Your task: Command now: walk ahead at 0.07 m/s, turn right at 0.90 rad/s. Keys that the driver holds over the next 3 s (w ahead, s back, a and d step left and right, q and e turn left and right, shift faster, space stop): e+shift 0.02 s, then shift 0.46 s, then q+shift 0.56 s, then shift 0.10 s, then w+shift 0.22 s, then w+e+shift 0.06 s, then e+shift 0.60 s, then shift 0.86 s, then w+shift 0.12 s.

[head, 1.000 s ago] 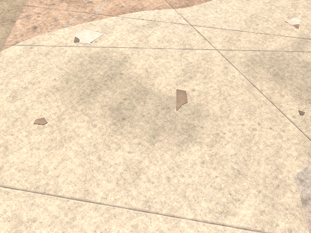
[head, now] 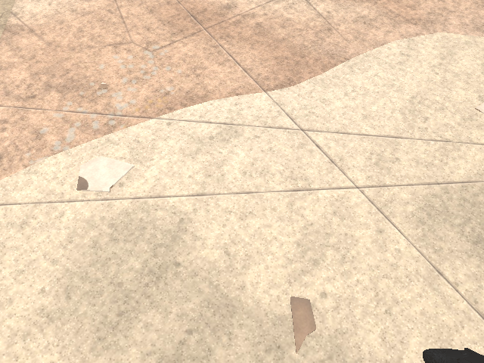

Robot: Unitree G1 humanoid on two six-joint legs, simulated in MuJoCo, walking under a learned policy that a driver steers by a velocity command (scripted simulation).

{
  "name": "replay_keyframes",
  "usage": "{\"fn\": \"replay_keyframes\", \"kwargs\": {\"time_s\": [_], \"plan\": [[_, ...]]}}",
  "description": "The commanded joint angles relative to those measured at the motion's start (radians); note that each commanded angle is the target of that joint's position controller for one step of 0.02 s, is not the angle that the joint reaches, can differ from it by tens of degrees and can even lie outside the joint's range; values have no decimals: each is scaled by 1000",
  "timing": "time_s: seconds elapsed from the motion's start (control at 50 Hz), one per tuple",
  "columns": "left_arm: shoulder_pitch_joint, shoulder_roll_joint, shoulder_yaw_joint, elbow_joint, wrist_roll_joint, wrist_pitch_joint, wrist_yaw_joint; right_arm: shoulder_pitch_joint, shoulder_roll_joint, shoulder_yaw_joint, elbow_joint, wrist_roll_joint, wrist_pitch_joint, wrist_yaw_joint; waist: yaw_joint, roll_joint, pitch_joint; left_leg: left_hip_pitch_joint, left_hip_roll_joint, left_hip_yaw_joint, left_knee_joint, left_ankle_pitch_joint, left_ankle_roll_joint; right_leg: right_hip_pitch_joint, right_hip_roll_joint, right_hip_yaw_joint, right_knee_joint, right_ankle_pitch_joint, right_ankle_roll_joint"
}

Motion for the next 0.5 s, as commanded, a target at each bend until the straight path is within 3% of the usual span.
{"fn": "replay_keyframes", "kwargs": {"time_s": [0.02,0.08,0.12,0.16,0.18,0.2,0.22,0.24,0.26,0.28,0.3,0.32,0.36,0.42,0.48,0.5], "plan": [[42,12,-6,-72,4,-5,-17,-36,-155,-50,-55,6,-10,-8,1,139,-199,176,283,-142,-128,242,228,34,-53,0,-110,80,-7],[9,16,-14,-83,9,-5,-33,-22,-194,-62,-36,19,-3,5,-5,147,-201,132,284,-90,-112,254,217,169,-22,-38,-270,89,-39],[-4,31,-13,-90,11,0,-42,0,-215,-67,-21,40,-4,18,-6,159,-198,159,301,-90,-78,259,203,216,0,-51,-381,83,-66],[31,34,-10,-74,17,0,-48,2,-217,-65,-5,67,-4,24,29,151,-198,145,282,-65,8,209,146,337,38,-74,-605,200,-113],[58,62,-1,-60,22,-2,-44,51,-185,-55,19,70,-6,25,31,113,-198,75,242,-28,83,127,84,451,48,-50,-705,303,-146],[69,146,18,-70,22,-4,-30,106,-125,-36,26,33,-7,32,0,-95,-208,-91,147,72,292,-164,-21,595,-134,185,-771,587,-210],[19,221,23,-106,44,-6,-23,101,-115,-27,-14,0,-6,31,-11,-306,-208,-318,26,69,511,-565,-94,614,-366,425,-761,763,-408],[42,169,13,-102,64,-22,-28,22,-189,-51,-14,15,2,19,73,-176,-233,-310,40,-53,666,-556,-99,522,-346,392,-789,675,-457],[5,142,1,-85,65,-37,-31,20,-195,-57,-9,39,12,12,42,-139,-195,-300,47,-78,713,-486,-86,473,-277,302,-795,601,-407],[-59,117,-4,-83,49,-45,-31,62,-178,-58,19,40,23,3,7,-106,-179,-297,54,-88,705,-415,-86,459,-221,241,-794,526,-352],[-99,86,-17,-84,35,-50,-29,81,-183,-59,35,29,33,-4,-5,-114,-169,-279,54,-88,707,-363,-98,436,-202,207,-789,550,-332],[-121,68,-27,-81,34,-51,-26,100,-179,-59,43,24,38,-5,-22,-117,-170,-225,45,-81,724,-325,-109,396,-182,175,-787,601,-330],[-139,34,-40,-72,40,-53,-23,127,-150,-50,50,31,37,-4,-38,-106,-183,-172,41,-78,641,-277,-116,394,-155,140,-781,603,-326],[-121,34,-37,-43,38,-50,-22,86,-107,-25,40,31,33,4,-3,-115,-177,-91,47,-78,415,-278,-108,411,-157,155,-765,552,-331],[-104,42,-36,-9,34,-46,-27,94,-123,-24,41,36,32,12,9,-123,-163,-4,36,-67,259,-270,-94,398,-173,209,-761,488,-348],[-127,0,-52,4,33,-49,-28,138,-105,-18,62,34,30,17,-23,-103,-173,70,43,-64,141,-186,-82,383,-163,184,-751,438,-326]]}}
